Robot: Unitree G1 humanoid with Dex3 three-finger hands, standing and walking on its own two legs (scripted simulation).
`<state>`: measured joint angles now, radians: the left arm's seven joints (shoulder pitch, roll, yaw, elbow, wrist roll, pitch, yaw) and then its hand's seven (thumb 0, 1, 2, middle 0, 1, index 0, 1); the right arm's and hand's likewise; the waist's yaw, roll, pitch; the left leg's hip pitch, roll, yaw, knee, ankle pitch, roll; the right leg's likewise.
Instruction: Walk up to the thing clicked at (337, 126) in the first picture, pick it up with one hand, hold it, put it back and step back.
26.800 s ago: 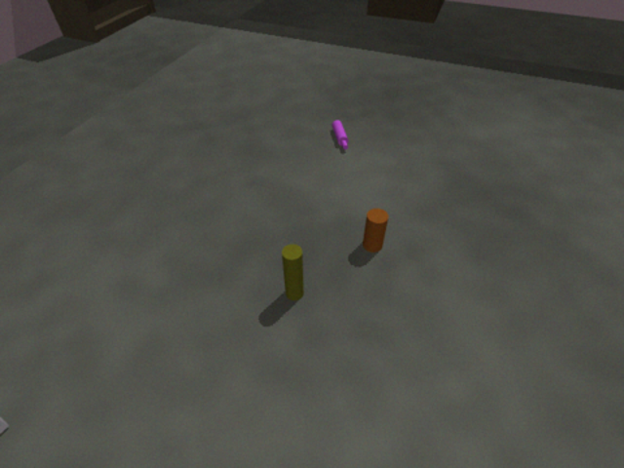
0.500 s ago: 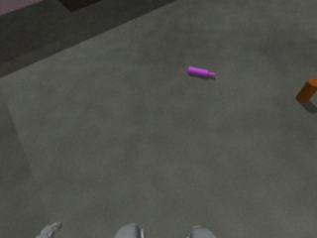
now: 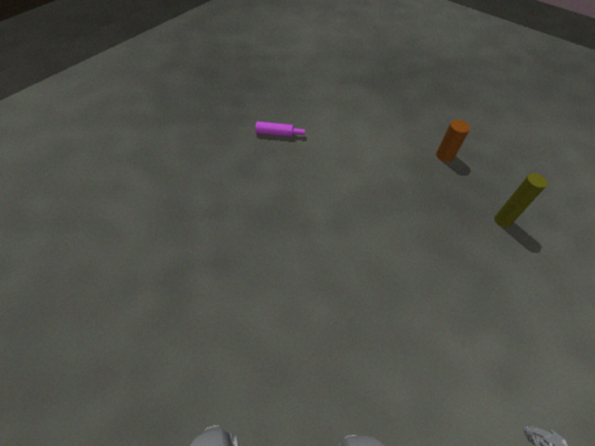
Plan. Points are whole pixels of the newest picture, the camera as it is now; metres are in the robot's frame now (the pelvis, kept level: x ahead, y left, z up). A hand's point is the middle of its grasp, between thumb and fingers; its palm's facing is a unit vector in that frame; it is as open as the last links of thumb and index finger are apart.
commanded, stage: walk up
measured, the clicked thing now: (280, 129) +1.51 +0.02 -0.71
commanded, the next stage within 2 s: stand in 1.20 s
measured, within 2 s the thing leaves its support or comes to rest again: neither
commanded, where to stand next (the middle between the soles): +0.08 -0.01 m, yaw -7 degrees
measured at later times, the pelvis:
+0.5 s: pelvis +0.00 -0.02 +0.01, yaw -9 degrees
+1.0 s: pelvis +0.01 -0.04 +0.03, yaw -11 degrees
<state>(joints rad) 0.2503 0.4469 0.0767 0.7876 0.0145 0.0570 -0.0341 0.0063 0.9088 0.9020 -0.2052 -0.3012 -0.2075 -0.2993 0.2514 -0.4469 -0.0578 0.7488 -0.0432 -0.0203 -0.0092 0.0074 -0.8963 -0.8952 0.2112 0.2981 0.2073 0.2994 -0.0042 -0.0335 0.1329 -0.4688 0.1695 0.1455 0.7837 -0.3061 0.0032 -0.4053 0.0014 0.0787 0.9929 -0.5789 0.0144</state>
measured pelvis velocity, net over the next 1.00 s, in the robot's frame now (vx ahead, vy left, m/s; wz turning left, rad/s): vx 0.01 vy -0.04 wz -0.18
